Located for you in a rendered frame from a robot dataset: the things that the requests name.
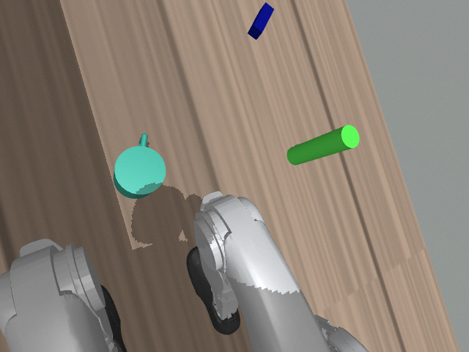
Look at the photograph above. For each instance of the right robot hand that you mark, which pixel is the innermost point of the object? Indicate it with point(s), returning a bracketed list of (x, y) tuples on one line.
[(338, 339)]

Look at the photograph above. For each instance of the right robot foot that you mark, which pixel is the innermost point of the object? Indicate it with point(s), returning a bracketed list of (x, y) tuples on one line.
[(203, 290)]

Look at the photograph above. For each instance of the left robot foot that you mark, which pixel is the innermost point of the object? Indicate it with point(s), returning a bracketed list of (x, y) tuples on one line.
[(114, 321)]

